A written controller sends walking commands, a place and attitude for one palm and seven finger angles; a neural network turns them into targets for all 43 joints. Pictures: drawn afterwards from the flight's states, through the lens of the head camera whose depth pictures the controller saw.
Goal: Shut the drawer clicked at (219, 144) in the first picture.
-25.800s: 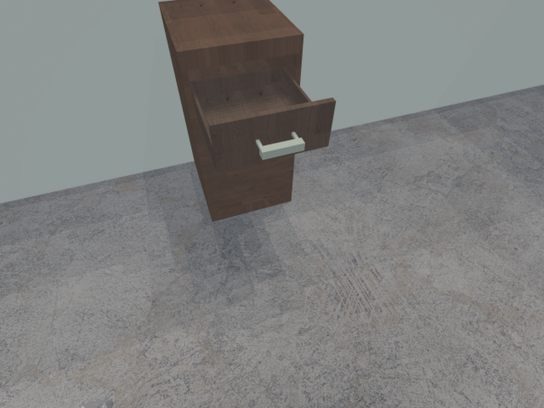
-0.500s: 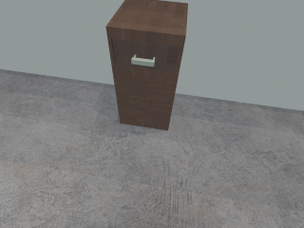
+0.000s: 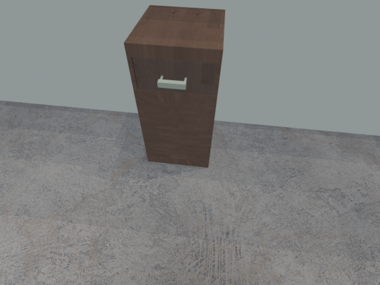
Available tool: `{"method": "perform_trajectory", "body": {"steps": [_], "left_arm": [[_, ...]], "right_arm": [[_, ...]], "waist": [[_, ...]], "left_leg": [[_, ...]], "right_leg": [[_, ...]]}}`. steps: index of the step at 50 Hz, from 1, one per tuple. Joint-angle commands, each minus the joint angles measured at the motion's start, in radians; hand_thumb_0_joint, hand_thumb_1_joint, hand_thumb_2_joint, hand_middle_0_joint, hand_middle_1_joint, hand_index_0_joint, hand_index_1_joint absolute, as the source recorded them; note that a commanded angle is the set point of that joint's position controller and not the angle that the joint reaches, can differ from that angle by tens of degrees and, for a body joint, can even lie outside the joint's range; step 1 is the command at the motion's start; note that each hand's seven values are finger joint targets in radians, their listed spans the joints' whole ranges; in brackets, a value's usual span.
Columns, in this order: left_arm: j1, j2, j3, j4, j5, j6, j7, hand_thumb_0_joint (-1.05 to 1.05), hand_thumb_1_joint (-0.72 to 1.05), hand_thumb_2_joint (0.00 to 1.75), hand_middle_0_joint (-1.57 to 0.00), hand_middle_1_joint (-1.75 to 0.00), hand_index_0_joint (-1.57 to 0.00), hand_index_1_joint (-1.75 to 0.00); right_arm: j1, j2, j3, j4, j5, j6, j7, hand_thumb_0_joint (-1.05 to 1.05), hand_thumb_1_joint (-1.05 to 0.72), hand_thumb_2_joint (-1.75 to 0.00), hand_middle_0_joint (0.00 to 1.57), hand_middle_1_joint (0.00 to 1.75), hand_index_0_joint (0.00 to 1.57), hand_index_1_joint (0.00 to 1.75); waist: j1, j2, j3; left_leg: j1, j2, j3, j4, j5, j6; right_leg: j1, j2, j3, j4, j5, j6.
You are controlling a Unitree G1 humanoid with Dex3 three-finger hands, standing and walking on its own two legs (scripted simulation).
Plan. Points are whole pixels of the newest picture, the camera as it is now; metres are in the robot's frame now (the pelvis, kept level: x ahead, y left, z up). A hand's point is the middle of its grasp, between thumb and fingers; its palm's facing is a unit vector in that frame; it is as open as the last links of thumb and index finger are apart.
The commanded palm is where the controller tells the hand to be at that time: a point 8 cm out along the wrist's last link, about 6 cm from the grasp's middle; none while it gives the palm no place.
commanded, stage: let the arm hang, fingers relaxed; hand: left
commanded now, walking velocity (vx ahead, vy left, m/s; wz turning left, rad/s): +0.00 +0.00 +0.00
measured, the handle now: (172, 81) +0.92 +0.13 -0.11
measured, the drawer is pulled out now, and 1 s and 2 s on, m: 0.00 0.00 0.00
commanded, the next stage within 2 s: look to check the result in 0.16 s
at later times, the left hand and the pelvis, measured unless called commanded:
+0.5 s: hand out of the picture +0.07 +0.18 -0.17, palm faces +0.00 -0.97 -0.23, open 7.4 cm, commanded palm none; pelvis +0.04 -0.01 +0.00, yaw -1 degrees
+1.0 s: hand out of the picture +0.07 +0.18 -0.17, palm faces +0.00 -0.98 -0.22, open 7.4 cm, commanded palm none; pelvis +0.05 -0.01 +0.01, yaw -1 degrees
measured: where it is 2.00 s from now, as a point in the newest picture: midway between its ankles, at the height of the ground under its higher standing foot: outside the picture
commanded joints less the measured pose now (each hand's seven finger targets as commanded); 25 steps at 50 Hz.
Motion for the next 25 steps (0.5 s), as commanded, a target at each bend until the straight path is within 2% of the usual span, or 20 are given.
{"method": "perform_trajectory", "body": {"steps": [1,5,14,15,25], "left_arm": [[0.042,0.149,0.033,-0.027,-0.007,-0.022,0.01,0.0,0.9,0.9,-0.2,-0.3,-0.2,-0.3],[0.027,0.143,0.03,-0.022,-0.008,-0.025,0.013,0.0,0.9,0.9,-0.2,-0.3,-0.2,-0.3],[0.008,0.138,0.026,-0.011,-0.013,-0.03,0.017,0.0,0.9,0.9,-0.2,-0.3,-0.2,-0.3],[0.007,0.142,0.026,-0.01,-0.012,-0.031,0.018,0.0,0.9,0.9,-0.2,-0.3,-0.2,-0.3],[0.004,0.141,0.023,0.003,-0.011,-0.03,0.021,0.0,0.9,0.9,-0.2,-0.3,-0.2,-0.3]], "right_arm": [[0.043,-0.116,-0.02,-0.028,0.007,-0.023,-0.006,0.0,-0.9,-0.9,0.2,0.3,0.2,0.3],[0.028,-0.12,-0.019,-0.024,0.009,-0.026,-0.008,0.0,-0.9,-0.9,0.2,0.3,0.2,0.3],[0.019,-0.119,-0.009,-0.004,0.013,-0.037,-0.014,0.0,-0.9,-0.9,0.2,0.3,0.2,0.3],[0.015,-0.121,-0.011,-0.007,0.014,-0.036,-0.014,0.0,-0.9,-0.9,0.2,0.3,0.2,0.3],[-0.007,-0.121,-0.009,0.008,0.015,-0.031,-0.014,0.0,-0.9,-0.9,0.2,0.3,0.2,0.3]], "waist": [[0.002,0.022,0.034],[0.004,0.014,0.049],[0.001,0.01,-0.034],[0.001,-0.003,-0.026],[-0.002,-0.006,-0.009]], "left_leg": [[0.021,0.089,-0.1,-0.134,-0.151,0.029],[0.031,0.095,-0.102,-0.135,-0.099,0.029],[0.119,0.106,-0.073,-0.106,0.09,0.025],[0.121,0.105,-0.07,-0.101,0.106,0.025],[0.146,0.107,-0.058,-0.106,0.104,0.021]], "right_leg": [[-0.04,-0.072,0.076,-0.133,-0.164,-0.055],[-0.027,-0.071,0.071,-0.13,-0.098,-0.053],[0.047,-0.084,0.067,-0.116,0.074,-0.044],[0.046,-0.084,0.067,-0.116,0.093,-0.045],[0.048,-0.086,0.074,-0.136,0.103,-0.041]]}}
